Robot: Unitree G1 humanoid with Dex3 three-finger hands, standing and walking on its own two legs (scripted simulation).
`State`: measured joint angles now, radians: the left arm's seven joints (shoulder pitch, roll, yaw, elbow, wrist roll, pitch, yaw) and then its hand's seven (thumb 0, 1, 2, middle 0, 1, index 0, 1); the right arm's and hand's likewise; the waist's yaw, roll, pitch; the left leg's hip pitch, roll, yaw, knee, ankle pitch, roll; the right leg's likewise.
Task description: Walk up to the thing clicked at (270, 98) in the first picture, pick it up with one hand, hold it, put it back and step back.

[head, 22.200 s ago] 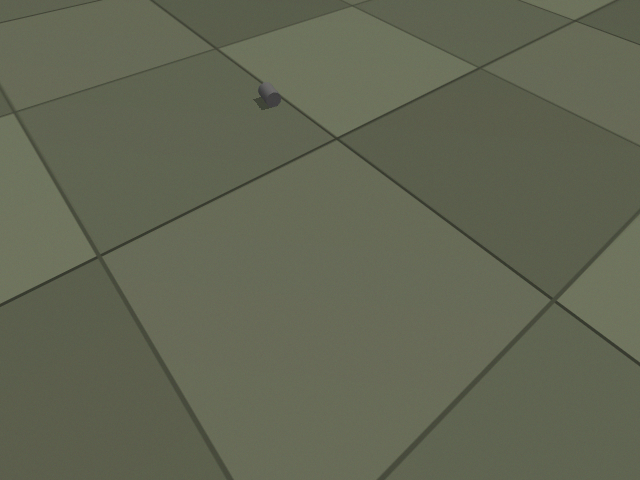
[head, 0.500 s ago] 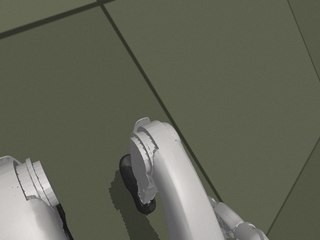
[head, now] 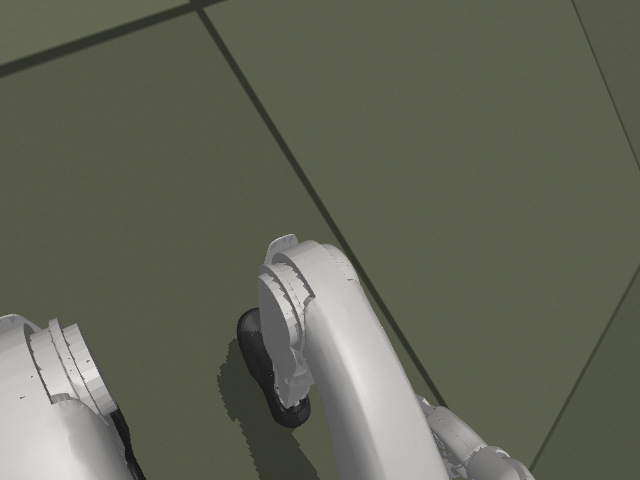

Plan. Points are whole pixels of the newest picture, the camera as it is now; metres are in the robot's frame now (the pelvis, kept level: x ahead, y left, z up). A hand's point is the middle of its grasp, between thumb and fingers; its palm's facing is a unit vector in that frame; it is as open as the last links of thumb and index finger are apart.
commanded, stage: settle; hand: left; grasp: from above
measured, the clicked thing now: out of the picture +0.46 +0.34 -0.26
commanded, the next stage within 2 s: lift in 0.84 s
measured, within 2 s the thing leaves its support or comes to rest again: leaves its support in 0.24 s
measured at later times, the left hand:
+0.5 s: hand out of the picture +0.45 +0.35 -0.19, palm faces -0.38 -0.14 -0.92, open 11.3 cm
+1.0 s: hand out of the picture +0.44 +0.35 -0.11, palm faces -0.43 -0.12 -0.90, open 11.3 cm
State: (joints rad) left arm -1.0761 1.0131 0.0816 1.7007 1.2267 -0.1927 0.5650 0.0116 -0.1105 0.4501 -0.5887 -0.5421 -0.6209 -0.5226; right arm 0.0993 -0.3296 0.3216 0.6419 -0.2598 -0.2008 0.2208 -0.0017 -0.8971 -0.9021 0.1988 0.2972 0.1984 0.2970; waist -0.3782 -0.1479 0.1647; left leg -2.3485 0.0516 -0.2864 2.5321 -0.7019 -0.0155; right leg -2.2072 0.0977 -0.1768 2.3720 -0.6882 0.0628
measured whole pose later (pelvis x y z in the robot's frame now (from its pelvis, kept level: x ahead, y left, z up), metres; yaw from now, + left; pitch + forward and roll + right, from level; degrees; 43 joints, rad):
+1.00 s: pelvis -0.01 -0.01 +0.03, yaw +6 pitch +32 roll -10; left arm -0.99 0.79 0.03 1.29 1.18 -0.13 0.21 0.00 -0.21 0.52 -0.67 -0.52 -0.70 -0.51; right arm 0.18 -0.30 0.13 0.65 -0.12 0.00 0.13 0.00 -0.91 -0.90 0.20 0.30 0.20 0.30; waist -0.25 -0.01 -0.02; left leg -2.32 0.03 -0.18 2.38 -0.64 -0.01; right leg -2.20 0.05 -0.10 2.29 -0.68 0.04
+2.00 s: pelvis +0.01 +0.00 +0.29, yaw +13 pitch +23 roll -4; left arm -0.38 0.51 -0.10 0.68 0.98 -0.01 0.06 0.01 -0.13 0.43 -0.64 -0.47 -0.67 -0.46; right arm 0.17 -0.23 0.00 0.69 0.03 0.04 -0.03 0.00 -0.89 -0.90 0.20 0.30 0.20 0.30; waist -0.08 0.04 -0.16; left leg -1.40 0.05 -0.05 1.52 -0.54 0.00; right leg -1.32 0.02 -0.03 1.48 -0.57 0.03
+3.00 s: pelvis +0.08 +0.02 +0.44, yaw +14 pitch +7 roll -1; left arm -0.30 0.39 -0.19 0.76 1.00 0.03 0.08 0.00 -0.17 0.54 -0.61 -0.55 -0.64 -0.54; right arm 0.24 -0.25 -0.04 0.73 0.05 0.03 -0.04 0.01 -0.89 -0.90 0.20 0.30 0.20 0.30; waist -0.03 0.04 -0.07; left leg -0.50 0.03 0.03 0.70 -0.33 0.00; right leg -0.46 -0.01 0.03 0.68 -0.34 0.03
